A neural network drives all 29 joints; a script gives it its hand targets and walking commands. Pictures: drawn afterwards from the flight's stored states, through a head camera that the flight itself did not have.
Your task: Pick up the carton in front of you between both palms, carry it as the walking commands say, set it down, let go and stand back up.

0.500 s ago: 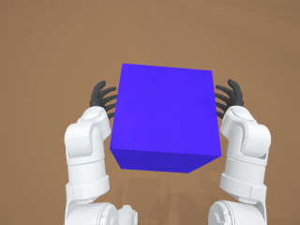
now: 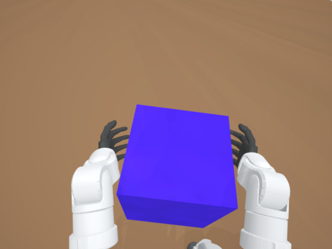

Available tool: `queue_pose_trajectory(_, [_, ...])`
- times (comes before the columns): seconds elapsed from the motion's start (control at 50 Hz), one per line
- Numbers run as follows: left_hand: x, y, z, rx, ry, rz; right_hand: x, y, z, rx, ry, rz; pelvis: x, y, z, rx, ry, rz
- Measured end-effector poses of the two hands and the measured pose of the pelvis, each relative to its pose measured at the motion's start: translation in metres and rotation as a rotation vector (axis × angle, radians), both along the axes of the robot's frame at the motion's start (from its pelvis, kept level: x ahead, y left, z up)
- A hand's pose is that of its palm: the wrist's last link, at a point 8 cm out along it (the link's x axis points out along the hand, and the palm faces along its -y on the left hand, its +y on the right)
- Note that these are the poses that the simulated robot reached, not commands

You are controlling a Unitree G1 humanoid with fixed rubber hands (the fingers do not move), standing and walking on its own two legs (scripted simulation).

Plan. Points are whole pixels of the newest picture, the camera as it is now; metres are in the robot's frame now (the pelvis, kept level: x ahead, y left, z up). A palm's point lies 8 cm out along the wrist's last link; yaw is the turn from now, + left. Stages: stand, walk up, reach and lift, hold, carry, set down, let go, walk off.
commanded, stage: carry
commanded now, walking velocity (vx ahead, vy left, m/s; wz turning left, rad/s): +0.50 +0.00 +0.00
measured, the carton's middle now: (173, 172) +0.31 +0.00 +0.01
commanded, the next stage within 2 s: none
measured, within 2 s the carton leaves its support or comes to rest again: neither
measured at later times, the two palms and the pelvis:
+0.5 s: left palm (128, 78) +0.56 +0.14 +0.10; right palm (228, 80) +0.57 -0.16 +0.09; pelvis +0.34 -0.02 +0.00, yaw +2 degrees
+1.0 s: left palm (130, 41) +0.77 +0.16 +0.09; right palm (212, 45) +0.77 -0.14 +0.09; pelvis +0.54 +0.02 -0.01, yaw +0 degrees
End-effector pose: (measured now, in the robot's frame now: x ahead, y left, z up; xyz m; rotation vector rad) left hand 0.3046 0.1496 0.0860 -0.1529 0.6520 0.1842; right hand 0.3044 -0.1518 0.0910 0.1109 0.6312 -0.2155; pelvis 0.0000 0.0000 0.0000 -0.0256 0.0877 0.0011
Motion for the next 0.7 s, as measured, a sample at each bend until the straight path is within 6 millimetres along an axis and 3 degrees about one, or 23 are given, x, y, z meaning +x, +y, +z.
queue_pose_trajectory(0.14, [0.080, -0.020, -0.007, 0.076, -0.062, -0.014, 0.088, -0.019, -0.016, -0.001, -0.054, 0.052, 0.116, -0.023, -0.025, 0.002, -0.021, 0.024])
queue_pose_trajectory(0.22, [0.105, -0.025, -0.013, 0.085, 0.021, -0.002, 0.119, -0.023, -0.024, -0.006, 0.032, 0.081, 0.164, -0.032, -0.015, 0.020, -0.020, 0.047])
queue_pose_trajectory(0.34, [0.148, -0.023, 0.000, 0.089, 0.035, 0.029, 0.172, -0.021, -0.012, 0.000, 0.041, 0.112, 0.236, -0.035, 0.001, 0.044, -0.027, 0.041])
queue_pose_trajectory(0.5, [0.251, -0.011, 0.012, 0.082, -0.039, 0.009, 0.267, -0.009, 0.001, -0.002, -0.029, 0.081, 0.344, -0.016, -0.003, 0.043, -0.043, 0.033])
queue_pose_trajectory(0.62, [0.345, 0.017, -0.016, 0.055, -0.052, -0.008, 0.355, 0.018, -0.019, -0.033, -0.036, 0.065, 0.427, 0.012, -0.032, 0.033, -0.062, 0.014])
queue_pose_trajectory(0.7, [0.386, 0.024, -0.031, 0.021, 0.020, -0.020, 0.391, 0.024, -0.028, -0.059, 0.041, 0.054, 0.451, 0.020, -0.027, 0.040, -0.046, -0.005])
